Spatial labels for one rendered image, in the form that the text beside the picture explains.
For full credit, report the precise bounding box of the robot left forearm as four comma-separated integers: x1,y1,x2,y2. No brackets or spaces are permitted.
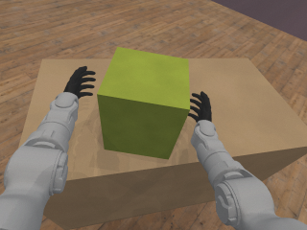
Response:
3,92,79,190

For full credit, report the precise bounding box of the robot right hand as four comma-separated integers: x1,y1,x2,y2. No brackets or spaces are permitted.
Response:
188,91,212,122

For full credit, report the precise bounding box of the robot left hand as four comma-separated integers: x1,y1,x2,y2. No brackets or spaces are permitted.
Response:
63,66,96,99

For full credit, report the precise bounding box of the robot left upper arm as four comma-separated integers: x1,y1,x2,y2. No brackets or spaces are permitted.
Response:
0,146,68,230

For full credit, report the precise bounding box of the pedestal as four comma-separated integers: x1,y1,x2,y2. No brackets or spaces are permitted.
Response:
18,57,307,230

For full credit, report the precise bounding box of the robot right upper arm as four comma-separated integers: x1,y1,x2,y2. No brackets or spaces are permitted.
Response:
214,176,307,230

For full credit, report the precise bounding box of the carton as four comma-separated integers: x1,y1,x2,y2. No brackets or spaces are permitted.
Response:
97,47,191,160

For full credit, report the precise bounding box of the robot right forearm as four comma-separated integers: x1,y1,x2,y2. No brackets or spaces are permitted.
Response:
190,120,275,211

